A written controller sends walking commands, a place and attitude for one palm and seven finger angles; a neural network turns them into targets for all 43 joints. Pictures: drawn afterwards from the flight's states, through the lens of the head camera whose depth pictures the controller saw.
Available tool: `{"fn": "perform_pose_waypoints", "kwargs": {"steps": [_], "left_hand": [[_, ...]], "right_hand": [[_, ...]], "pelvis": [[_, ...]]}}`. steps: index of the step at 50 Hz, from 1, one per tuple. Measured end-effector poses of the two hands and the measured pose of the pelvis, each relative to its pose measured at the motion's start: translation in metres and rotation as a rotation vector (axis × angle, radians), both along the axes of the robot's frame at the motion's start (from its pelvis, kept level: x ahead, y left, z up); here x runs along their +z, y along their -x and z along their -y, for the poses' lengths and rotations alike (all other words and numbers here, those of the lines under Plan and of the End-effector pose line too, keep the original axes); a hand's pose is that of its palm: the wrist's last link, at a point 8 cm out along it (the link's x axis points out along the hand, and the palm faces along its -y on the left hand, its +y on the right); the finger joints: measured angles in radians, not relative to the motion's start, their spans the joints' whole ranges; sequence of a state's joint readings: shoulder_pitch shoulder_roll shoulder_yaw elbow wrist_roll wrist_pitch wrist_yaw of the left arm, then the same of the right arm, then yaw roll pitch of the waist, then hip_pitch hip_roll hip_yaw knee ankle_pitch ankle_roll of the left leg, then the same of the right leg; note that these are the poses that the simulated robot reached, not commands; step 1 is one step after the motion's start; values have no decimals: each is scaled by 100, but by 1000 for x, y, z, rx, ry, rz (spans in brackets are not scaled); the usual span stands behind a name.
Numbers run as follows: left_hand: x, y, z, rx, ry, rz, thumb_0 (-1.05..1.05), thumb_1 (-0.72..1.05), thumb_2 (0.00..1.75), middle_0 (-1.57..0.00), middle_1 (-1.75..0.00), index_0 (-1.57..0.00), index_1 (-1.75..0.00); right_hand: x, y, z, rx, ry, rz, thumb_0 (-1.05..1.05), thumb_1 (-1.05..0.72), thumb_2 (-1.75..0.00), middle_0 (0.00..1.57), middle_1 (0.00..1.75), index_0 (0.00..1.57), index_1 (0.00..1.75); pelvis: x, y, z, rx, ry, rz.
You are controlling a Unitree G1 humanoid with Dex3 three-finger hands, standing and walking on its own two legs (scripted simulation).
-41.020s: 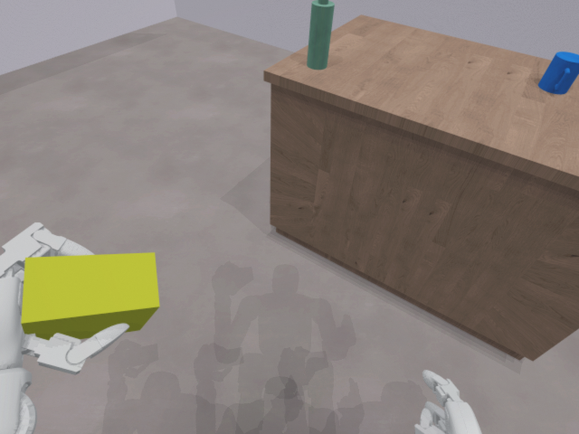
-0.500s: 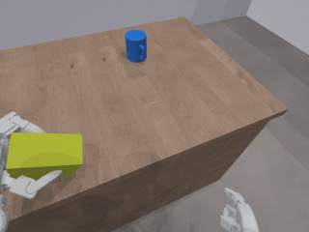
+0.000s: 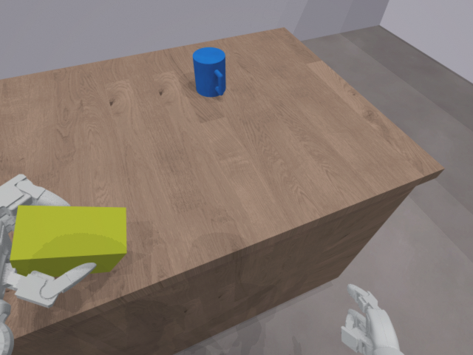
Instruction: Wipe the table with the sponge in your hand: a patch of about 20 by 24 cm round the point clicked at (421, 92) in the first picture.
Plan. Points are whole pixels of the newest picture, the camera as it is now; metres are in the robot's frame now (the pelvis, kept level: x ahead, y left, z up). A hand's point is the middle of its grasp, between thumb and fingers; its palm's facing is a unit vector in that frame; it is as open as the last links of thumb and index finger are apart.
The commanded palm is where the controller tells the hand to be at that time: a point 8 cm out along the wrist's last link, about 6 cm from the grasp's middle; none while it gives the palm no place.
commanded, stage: come to a stop and stand still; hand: left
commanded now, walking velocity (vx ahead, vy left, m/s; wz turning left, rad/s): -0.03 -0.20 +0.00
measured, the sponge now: (86, 243) +0.23 +0.21 +0.13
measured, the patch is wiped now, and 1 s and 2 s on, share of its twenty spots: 0.00 0.00 0.00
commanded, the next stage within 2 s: look again from close up in 1.14 s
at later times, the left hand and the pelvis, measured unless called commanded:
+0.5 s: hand (25, 262) +0.20 +0.27 +0.14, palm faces +0.28 -0.88 -0.38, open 9.9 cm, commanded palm +0.15 +0.31 +0.18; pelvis -0.02 +0.04 +0.00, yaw -2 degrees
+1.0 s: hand out of the picture +0.23 +0.34 +0.16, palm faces +0.38 -0.85 -0.36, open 9.9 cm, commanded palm +0.16 +0.37 +0.18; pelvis +0.00 +0.09 +0.00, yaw -1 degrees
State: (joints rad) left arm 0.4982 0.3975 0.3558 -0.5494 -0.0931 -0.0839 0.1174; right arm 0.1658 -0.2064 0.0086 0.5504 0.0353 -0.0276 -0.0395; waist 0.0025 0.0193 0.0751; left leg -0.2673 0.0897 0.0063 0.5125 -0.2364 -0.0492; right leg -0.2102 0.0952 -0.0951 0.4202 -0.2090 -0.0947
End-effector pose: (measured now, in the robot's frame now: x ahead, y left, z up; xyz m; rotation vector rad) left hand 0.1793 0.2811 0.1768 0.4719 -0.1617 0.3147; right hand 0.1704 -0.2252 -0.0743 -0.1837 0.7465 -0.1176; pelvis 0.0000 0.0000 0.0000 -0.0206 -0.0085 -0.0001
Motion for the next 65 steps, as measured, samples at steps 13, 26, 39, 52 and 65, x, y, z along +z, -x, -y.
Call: {"fn": "perform_pose_waypoints", "kwargs": {"steps": [13,26,39,52,65], "left_hand": [[22,-10,-41,64,-102,140,-1,-49,104,-74,-135,-76,-135],[-19,16,-43,-60,22,59,-1,-49,104,-74,-135,-76,-134],[-3,2,-84,-29,17,161,-1,-49,104,-74,-135,-76,-135],[-3,-8,-102,-24,3,164,-1,-49,105,-74,-135,-76,-135],[-5,-7,-88,-12,-17,89,-1,-49,105,-74,-135,-76,-135]], "right_hand": [[2,22,6,52,32,28,1,-90,-90,21,30,21,30],[11,54,-28,-15,94,23,1,-90,-90,20,30,20,30],[15,23,-103,76,9,87,1,-90,-90,21,30,21,30],[21,-1,-109,97,54,68,1,-90,-90,21,30,21,30],[13,8,-90,45,30,33,1,-90,-90,21,30,21,30]], "pelvis": [[-2,16,1,-17,-15,3],[-2,23,-41,-40,4,32],[1,11,-85,-31,8,24],[2,0,-95,-19,8,25],[4,-1,-82,-17,7,22]]}}
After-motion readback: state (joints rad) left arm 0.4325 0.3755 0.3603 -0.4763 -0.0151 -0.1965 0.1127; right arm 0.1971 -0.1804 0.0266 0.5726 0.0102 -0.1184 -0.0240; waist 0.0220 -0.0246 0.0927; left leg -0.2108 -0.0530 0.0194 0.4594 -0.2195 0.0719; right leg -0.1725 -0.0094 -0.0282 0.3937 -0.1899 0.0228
